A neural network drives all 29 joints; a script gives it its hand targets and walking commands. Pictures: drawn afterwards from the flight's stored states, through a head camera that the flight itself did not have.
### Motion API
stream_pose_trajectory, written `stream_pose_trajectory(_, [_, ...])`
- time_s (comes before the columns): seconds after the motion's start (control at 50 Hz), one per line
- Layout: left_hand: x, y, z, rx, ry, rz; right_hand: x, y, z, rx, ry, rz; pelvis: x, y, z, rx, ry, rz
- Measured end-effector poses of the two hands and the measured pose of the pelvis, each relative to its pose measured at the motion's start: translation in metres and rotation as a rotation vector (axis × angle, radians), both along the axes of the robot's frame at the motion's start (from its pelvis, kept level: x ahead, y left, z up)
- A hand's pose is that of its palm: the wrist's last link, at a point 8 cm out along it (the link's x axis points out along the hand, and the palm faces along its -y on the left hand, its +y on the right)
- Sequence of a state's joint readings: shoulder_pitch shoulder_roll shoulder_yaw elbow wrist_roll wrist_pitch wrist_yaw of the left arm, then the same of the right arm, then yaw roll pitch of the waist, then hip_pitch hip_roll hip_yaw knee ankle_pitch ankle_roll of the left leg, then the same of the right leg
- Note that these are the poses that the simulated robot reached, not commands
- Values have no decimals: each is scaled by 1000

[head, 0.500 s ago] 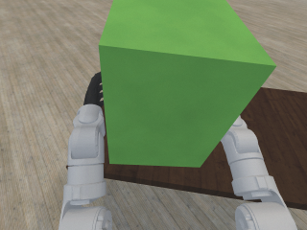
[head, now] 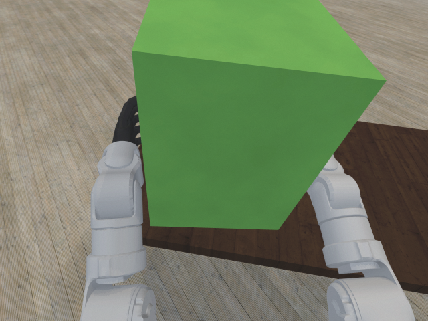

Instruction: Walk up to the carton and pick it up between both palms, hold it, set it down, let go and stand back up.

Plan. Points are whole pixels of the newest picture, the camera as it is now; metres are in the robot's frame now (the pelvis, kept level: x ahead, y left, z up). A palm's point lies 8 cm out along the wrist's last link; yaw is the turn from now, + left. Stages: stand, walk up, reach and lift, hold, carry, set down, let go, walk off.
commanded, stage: hold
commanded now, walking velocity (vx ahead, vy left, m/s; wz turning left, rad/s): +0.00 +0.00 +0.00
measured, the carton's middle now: (226, 107) +0.38 +0.00 +0.25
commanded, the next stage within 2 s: none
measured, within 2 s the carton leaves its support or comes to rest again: neither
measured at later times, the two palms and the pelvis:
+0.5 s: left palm (123, 142) +0.35 +0.17 +0.20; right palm (308, 144) +0.36 -0.15 +0.19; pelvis +0.00 +0.00 +0.00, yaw +0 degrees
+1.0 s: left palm (124, 143) +0.35 +0.17 +0.20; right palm (308, 146) +0.36 -0.15 +0.19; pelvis +0.00 +0.00 +0.00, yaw +0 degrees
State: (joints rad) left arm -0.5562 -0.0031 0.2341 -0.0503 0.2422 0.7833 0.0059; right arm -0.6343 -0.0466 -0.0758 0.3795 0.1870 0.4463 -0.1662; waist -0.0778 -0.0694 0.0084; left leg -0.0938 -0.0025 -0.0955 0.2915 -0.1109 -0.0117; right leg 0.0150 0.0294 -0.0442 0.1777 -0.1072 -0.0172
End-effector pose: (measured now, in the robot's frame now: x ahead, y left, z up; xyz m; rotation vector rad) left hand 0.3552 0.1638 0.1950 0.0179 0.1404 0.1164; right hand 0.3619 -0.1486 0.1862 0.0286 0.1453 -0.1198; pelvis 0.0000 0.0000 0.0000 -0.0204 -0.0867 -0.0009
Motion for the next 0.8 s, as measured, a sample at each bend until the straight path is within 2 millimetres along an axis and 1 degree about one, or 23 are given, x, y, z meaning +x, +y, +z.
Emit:
stream_pose_trajectory(0.3, [-1, 1, 3, -13, -4, 4, 1, 1, 5, 7, -4, 3, 2, 0, 0, 1, 5, 0])
stream_pose_trajectory(0.42, [-4, 2, 6, -16, -16, 6, -2, 2, 8, 11, -16, 4, 4, 0, 0, 1, 0, 0])
stream_pose_trajectory(0.8, [-6, 3, 7, -19, -8, 9, -2, 3, 7, 16, -7, 6, 3, 1, 1, 1, -2, -2])
